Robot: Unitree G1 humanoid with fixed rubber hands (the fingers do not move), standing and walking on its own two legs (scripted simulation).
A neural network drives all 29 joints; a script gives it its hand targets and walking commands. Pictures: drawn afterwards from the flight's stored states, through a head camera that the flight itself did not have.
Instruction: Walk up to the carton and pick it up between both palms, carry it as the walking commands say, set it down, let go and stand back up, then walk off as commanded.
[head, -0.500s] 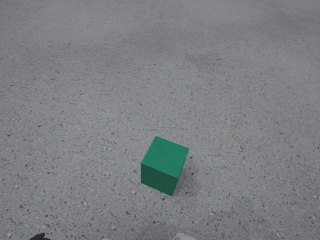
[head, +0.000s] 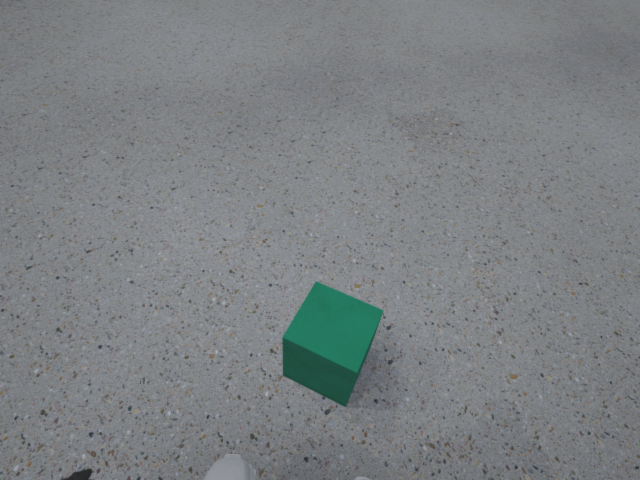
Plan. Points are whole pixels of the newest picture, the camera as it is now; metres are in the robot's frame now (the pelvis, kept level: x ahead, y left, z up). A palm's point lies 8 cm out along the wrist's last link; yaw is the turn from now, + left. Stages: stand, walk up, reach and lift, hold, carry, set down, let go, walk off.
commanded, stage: walk up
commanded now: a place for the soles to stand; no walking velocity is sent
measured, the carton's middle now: (330, 344) +0.60 -0.04 -0.59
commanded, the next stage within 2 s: none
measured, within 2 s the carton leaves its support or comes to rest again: neither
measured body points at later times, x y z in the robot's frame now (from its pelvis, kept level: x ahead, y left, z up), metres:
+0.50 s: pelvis +0.01 -0.03 +0.00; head +0.04 -0.01 +0.45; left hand +0.11 +0.30 -0.09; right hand +0.09 -0.37 -0.08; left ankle +0.06 +0.14 -0.65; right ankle +0.04 -0.10 -0.68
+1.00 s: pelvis +0.04 -0.05 +0.00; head +0.06 -0.04 +0.45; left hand +0.12 +0.28 -0.09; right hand +0.13 -0.39 -0.08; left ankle +0.07 +0.13 -0.65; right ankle +0.05 -0.12 -0.68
